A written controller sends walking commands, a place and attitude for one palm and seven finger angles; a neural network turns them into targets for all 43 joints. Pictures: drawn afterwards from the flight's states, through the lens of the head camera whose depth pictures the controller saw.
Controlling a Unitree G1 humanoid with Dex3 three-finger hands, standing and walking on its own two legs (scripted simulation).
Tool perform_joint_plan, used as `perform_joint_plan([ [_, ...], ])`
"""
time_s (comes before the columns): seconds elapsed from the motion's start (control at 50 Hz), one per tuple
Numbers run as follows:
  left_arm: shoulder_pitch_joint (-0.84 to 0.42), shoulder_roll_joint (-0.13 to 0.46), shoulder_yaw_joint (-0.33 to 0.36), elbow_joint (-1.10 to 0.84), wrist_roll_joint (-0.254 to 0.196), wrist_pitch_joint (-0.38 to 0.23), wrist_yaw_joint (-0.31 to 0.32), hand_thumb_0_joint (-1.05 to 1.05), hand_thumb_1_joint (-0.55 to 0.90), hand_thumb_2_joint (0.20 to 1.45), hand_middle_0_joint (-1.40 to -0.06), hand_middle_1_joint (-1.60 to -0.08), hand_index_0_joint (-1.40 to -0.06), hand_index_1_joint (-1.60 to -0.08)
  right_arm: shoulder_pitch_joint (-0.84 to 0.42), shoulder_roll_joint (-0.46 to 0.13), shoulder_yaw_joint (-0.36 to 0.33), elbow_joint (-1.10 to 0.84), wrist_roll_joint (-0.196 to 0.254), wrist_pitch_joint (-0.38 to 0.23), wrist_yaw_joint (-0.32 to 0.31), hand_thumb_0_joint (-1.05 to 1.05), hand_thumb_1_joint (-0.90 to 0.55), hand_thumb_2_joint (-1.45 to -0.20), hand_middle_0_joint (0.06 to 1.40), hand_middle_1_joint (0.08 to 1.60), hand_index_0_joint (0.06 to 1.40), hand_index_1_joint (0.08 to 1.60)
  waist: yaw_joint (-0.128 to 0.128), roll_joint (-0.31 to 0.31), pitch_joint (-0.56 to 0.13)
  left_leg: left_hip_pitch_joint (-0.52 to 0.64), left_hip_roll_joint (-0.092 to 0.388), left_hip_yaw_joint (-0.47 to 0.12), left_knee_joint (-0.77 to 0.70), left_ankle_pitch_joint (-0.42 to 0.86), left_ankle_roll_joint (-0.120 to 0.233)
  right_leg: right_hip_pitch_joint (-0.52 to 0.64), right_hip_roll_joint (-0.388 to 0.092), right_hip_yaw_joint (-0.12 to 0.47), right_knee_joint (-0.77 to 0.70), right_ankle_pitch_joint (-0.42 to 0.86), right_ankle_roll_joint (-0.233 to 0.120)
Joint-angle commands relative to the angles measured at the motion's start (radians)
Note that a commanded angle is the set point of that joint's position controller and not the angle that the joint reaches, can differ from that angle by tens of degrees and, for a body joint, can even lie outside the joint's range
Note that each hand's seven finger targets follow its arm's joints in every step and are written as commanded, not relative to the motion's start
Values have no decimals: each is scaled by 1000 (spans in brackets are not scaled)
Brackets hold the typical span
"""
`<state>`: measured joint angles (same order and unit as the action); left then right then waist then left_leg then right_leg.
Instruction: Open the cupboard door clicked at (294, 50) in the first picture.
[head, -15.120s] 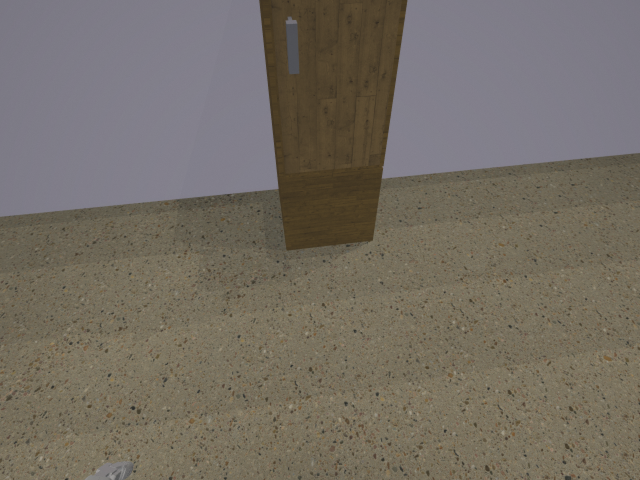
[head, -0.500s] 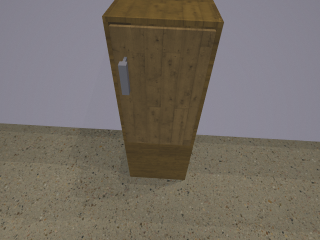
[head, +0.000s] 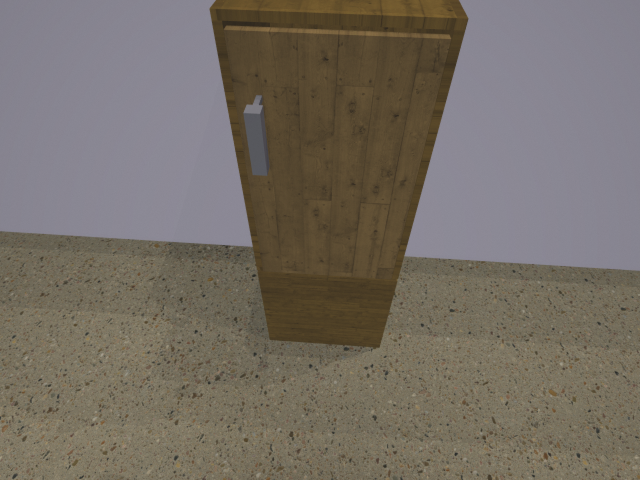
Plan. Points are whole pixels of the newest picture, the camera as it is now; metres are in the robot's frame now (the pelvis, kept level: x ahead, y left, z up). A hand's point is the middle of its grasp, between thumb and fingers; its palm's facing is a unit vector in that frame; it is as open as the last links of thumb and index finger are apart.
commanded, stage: look again from close up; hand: left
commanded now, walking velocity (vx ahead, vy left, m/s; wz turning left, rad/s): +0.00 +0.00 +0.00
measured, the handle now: (259, 135) +0.64 +0.13 +0.10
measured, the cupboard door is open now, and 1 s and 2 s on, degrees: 0 0 0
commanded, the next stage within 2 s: shuffle to correct the standing spot in 0.32 s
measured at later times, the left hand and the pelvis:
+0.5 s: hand out of the picture +0.05 +0.17 -0.17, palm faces -0.03 -0.98 -0.19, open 7.4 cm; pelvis +0.03 +0.00 +0.01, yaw -2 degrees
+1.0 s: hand out of the picture +0.02 +0.12 -0.17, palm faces +0.01 -0.99 -0.15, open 7.4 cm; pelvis +0.09 -0.03 +0.00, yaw -3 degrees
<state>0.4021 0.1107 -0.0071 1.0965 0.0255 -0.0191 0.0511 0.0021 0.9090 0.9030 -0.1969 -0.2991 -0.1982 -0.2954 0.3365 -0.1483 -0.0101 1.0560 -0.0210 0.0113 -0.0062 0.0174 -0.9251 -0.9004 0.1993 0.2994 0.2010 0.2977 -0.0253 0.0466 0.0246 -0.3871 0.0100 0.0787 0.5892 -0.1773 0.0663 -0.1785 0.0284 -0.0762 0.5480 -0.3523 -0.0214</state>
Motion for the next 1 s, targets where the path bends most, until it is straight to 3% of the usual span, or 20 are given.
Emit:
perform_joint_plan([
  [0.0, 30, 85, 20, -65, -5, -13, 5, 0, 900, 900, -200, -300, -200, -300, 41, -80, -7, -55, -4, -28, -8, 0, -900, -900, 200, 300, 200, 300, 5, 1, 70, 55, 106, -182, -184, -184, 0, -168, -85, 107, -104, -107, -57],
  [0.06, 79, 85, 21, -57, -2, -5, 1, 0, 900, 900, -200, -300, -200, -300, 2, -105, -12, -64, -1, -30, -12, 0, -900, -900, 200, 300, 200, 300, 42, 33, 73, -15, 139, -251, -296, -309, 27, -87, -63, 64, -49, -39, -41],
  [0.1, 79, 92, 23, -56, -1, -3, -1, 0, 900, 900, -200, -300, -200, -300, -12, -111, -15, -65, 0, -32, -13, 0, -900, -900, 200, 300, 200, 300, 46, -18, 70, -14, 138, -243, -308, -302, 25, -73, -69, 74, -62, -10, -40],
  [0.18, 45, 112, 23, -72, -2, -12, -1, 0, 900, 900, -200, -300, -200, -300, -11, -114, -15, -54, 2, -44, -14, 0, -900, -900, 200, 300, 200, 300, 36, -76, 16, 84, 120, -184, -253, -113, 13, -70, -99, 106, -109, 63, -39],
  [0.36, 1, 159, 26, -82, -2, -15, -3, 0, 900, 900, -200, -300, -200, -300, -45, -139, -14, -42, 8, -58, -19, 0, -900, -900, 200, 300, 200, 300, 27, -62, -37, 206, 115, -123, -169, 159, 7, -55, -122, 130, -137, 203, -28],
  [0.4, -8, 166, 27, -83, -4, -12, -4, 0, 900, 900, -200, -300, -200, -300, -57, -143, -12, -38, 8, -57, -19, 0, -900, -900, 200, 300, 200, 300, 27, -38, -28, 205, 116, -122, -175, 154, 6, -56, -124, 130, -140, 195, -27],
  [0.44, 11, 130, 17, -62, -4, -3, -8, 0, 900, 900, -200, -300, -200, -300, -52, -115, -6, -24, 5, -48, -18, 0, -900, -900, 200, 300, 200, 300, 22, -35, -10, 199, 122, -127, -193, 17, 2, -75, -110, 118, -144, 95, -23],
  [0.54, 19, 127, 25, -65, 7, 12, -26, 0, 900, 900, -200, -300, -200, -300, -40, -167, -30, -29, -2, -36, -21, 0, -900, -900, 200, 300, 200, 300, 19, 24, 33, 164, 211, -263, -307, -280, 52, -149, -56, 46, -36, -55, -28],
  [0.6, 33, 120, 28, -65, 10, 13, -35, 0, 900, 900, -200, -300, -200, -300, -36, -182, -42, -38, -2, -35, -25, 0, -900, -900, 200, 300, 200, 300, 23, 31, 27, 150, 249, -296, -313, -314, 82, -166, -51, 37, 3, -59, -29],
  [0.66, 57, 115, 33, -58, 9, 7, -41, 0, 900, 900, -200, -300, -200, -300, -44, -171, -44, -45, -2, -39, -25, 0, -900, -900, 200, 300, 200, 300, 36, 3, -6, 127, 230, -247, -262, -255, 69, -104, -57, 48, -61, -25, -37],
  [0.7, 89, 127, 40, -46, 7, 1, -41, 0, 900, 900, -200, -300, -200, -300, -69, -148, -42, -53, -2, -41, -23, 0, -900, -900, 200, 300, 200, 300, 50, -61, -13, 49, 167, -146, -156, -210, 30, -22, -97, 124, -143, -24, -59],
  [0.72, 104, 141, 42, -41, 6, -4, -36, 0, 900, 900, -200, -300, -200, -300, -89, -118, -31, -63, 2, -45, -21, 0, -900, -900, 200, 300, 200, 300, 61, -163, 4, -30, 98, -54, -32, -140, 2, 44, -154, 227, -213, 23, -83],
  [0.74, 118, 166, 46, -32, 5, -10, -25, 0, 900, 900, -200, -300, -200, -300, -116, -78, -16, -73, 4, -50, -17, 0, -900, -900, 200, 300, 200, 300, 64, -267, 21, -123, 28, 27, 77, -153, -28, 107, -245, 340, -260, 212, -112],
  [0.76, 140, 168, 44, -24, 5, -19, -17, 0, 900, 900, -200, -300, -200, -300, -160, -61, -8, -85, 0, -49, -15, 0, -900, -900, 200, 300, 200, 300, 76, -266, 52, -188, 14, 26, 152, -276, -43, 139, -305, 367, -244, 533, -135],
  [0.8, 149, 144, 32, -8, 8, -36, -5, 0, 900, 900, -200, -300, -200, -300, -153, -46, -1, -66, 3, -52, -19, 0, -900, -900, 200, 300, 200, 300, 67, -165, 35, -202, 29, -9, 230, -314, -49, 220, -305, 290, -136, 1105, -138],
  [0.82, 149, 151, 29, -2, 8, -39, -1, 0, 900, 900, -200, -300, -200, -300, -142, -45, 4, -54, 10, -52, -21, 0, -900, -900, 200, 300, 200, 300, 65, -144, 6, -191, 22, -10, 209, -309, -52, 264, -290, 259, -103, 1230, -125],
  [0.88, 121, 184, 32, -17, 4, -35, 7, 0, 900, 900, -200, -300, -200, -300, -135, -66, 2, -46, 22, -45, -26, 0, -900, -900, 200, 300, 200, 300, 52, -141, 5, -97, -15, 15, 101, -227, -55, 231, -250, 208, -55, 1316, -87],
  [0.94, 68, 207, 44, -49, -11, -15, 9, 0, 900, 900, -200, -300, -200, -300, -35, -78, -12, -32, 19, -27, -37, 0, -900, -900, 200, 300, 200, 300, -7, -149, -23, 128, -44, 44, -58, 58, -49, 98, -210, 166, 55, 1226, -59],
  [0.96, 49, 202, 48, -67, -11, -8, 10, 0, 900, 900, -200, -300, -200, -300, 12, -100, -21, -26, 17, -26, -39, 0, -900, -900, 200, 300, 200, 300, -28, -155, -44, 258, 14, 8, -66, 337, -24, -3, -180, 135, 112, 1066, -35],
  [0.98, 50, 172, 46, -79, -21, -5, 11, 0, 900, 900, -200, -300, -200, -300, 57, -147, -33, -26, 11, -23, -44, 0, -900, -900, 200, 300, 200, 300, -37, -36, -83, 421, 141, -120, -28, 665, 55, -156, -122, 97, 201, 769, 8],
])
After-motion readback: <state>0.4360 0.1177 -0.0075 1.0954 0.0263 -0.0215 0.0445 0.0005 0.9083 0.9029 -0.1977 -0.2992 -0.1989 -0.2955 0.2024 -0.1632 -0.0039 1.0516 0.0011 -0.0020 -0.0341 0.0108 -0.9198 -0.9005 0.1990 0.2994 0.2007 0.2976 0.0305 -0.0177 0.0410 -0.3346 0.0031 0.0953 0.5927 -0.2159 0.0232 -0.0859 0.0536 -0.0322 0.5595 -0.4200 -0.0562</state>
